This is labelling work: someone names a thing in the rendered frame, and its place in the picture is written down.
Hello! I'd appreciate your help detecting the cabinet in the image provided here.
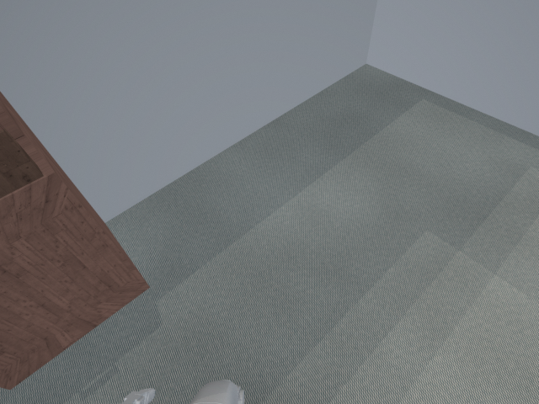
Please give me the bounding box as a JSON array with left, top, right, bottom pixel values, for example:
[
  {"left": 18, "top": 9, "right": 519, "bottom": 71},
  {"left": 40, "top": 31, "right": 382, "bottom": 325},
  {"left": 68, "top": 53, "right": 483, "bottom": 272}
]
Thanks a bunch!
[{"left": 0, "top": 92, "right": 150, "bottom": 390}]

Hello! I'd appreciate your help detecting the left robot thigh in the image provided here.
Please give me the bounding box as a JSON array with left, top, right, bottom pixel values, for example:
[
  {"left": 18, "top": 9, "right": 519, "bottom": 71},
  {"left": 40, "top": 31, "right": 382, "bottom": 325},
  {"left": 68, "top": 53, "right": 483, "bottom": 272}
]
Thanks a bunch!
[{"left": 190, "top": 380, "right": 244, "bottom": 404}]

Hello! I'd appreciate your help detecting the drawer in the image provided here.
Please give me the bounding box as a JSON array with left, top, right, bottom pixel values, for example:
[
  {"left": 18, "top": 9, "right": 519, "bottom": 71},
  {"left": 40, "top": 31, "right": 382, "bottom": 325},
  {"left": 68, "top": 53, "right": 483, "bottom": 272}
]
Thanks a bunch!
[{"left": 0, "top": 129, "right": 43, "bottom": 199}]

